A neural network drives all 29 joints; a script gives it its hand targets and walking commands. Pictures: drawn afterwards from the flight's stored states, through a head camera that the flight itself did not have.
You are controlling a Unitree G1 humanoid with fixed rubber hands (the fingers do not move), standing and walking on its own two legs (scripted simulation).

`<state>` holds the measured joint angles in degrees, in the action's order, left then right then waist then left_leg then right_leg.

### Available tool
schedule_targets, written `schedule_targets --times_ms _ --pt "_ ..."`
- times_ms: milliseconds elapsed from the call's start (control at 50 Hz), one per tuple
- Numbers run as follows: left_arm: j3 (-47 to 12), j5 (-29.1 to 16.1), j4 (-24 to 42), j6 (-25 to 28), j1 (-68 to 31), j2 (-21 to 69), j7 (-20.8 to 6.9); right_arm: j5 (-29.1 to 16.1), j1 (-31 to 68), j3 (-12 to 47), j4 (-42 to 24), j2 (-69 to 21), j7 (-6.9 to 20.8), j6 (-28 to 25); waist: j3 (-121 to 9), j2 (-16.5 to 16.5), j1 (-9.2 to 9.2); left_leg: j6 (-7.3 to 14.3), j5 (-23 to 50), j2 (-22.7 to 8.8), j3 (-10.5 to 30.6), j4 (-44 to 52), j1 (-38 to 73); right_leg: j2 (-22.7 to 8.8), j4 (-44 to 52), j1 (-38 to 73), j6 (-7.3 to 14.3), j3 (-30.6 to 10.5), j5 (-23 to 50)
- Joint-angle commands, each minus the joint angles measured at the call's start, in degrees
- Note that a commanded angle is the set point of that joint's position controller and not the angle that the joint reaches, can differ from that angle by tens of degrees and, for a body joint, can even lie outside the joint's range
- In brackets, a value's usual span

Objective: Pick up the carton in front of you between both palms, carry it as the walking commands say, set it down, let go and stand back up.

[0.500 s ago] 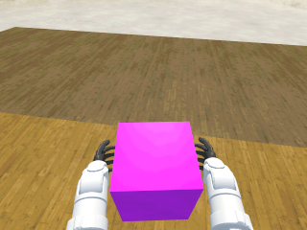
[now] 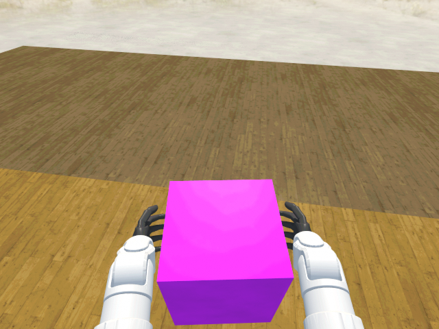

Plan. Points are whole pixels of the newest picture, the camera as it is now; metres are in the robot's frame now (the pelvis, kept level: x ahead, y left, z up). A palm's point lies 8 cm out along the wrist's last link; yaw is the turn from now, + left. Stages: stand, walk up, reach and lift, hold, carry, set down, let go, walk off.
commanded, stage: reach and lift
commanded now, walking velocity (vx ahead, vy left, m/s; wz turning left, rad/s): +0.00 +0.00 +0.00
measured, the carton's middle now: (222, 254) +0.30 +0.00 -0.05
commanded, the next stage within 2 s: hold in 0.20 s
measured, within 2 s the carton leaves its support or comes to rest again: neither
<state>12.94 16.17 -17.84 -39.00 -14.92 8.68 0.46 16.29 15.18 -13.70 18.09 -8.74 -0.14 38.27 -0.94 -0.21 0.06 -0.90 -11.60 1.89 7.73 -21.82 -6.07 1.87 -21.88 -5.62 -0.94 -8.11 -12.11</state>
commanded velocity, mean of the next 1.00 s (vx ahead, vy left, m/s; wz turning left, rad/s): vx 0.00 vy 0.00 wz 0.00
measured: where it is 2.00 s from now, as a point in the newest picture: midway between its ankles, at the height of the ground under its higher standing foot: outside the picture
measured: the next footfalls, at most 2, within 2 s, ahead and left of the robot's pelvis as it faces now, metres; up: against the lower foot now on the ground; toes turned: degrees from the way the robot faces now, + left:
none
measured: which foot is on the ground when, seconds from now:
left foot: down 0.00-1.00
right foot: down 0.00-1.00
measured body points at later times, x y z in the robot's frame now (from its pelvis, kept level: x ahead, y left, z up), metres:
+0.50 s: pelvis -0.01 +0.00 +0.00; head -0.06 +0.00 +0.45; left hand +0.29 +0.15 +0.04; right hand +0.29 -0.15 +0.04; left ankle +0.01 +0.13 -0.75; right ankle +0.00 -0.13 -0.75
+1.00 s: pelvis -0.01 +0.00 +0.00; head -0.06 +0.00 +0.45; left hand +0.29 +0.15 +0.04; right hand +0.29 -0.15 +0.04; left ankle +0.01 +0.13 -0.75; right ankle +0.00 -0.13 -0.75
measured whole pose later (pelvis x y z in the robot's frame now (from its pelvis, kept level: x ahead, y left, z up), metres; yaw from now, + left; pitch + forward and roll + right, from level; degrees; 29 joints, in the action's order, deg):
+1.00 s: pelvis -0.01 +0.00 +0.00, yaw +0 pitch -7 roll +0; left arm 13.1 16.8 -14.7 -44.1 -16.4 9.0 -0.1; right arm 17.1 16.6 -14.0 14.9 -9.1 0.6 43.3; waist 0.2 -0.2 0.0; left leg -0.9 -10.8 1.7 7.3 -20.7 -2.9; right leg 1.7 -20.7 -2.5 -0.9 -7.7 -11.2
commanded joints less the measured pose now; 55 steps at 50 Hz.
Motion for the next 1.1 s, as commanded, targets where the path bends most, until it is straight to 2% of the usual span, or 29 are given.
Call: schedule_targets --times_ms 0,160,280,400,640,1080 --pt "-30.96 -14.81 2.72 1.89 -27.11 54.51 -14.58 -14.62 26.04 30.99 -1.65 -54.45 14.64 -1.27 -14.14 0.23 0.0 -0.39 14.03 3.99 -3.99 2.24 5.11 4.2 2.49 3.31 -0.43 4.27 14.03" --pt "-30.93 -14.9 3.45 0.92 -27.94 53.84 -14.78 -14.81 26.7 31.06 -2.38 -54.55 14.47 -0.16 -12.94 -0.08 0.05 -0.22 11.99 4.12 -4.19 2.67 4.8 3.95 2.96 3.64 -0.58 4.24 12.79" --pt "-34.95 -17.41 8.81 -1.24 -27.8 54.08 -14.41 -17.05 26.43 34.84 -7.73 -54.78 14.07 2.1 -15.47 -0.12 -0.36 -0.38 15.37 4.12 -3.71 3.37 7.12 4.01 3.63 6.3 -0.74 4.05 16.67" --pt "-30.53 -14.73 5.07 -3.26 -27.91 51.91 -14.53 -14.81 26.8 30.54 -3.99 -52.27 14.44 4.09 -7.43 0.07 0.07 -0.02 5.4 3.82 -4.49 4.8 4.34 3.61 5.24 3.08 -0.2 4.47 6.0" --pt "-30.89 -15.4 3.79 -2.6 -33.44 54.27 -15.08 -15.0 32.3 30.53 -2.71 -53.79 15.22 3.25 -10.5 0.23 -0.21 -0.16 3.81 3.5 -4.53 3.93 4.75 3.56 4.21 2.58 0.12 4.89 4.18" --pt "-31.37 -15.72 6.41 -3.0 -28.81 53.38 -14.52 -15.44 27.97 31.29 -5.4 -53.14 14.75 3.67 -11.54 0.19 -0.04 -0.32 10.98 3.71 -4.24 4.11 6.64 3.88 4.41 5.07 -0.32 4.41 11.37"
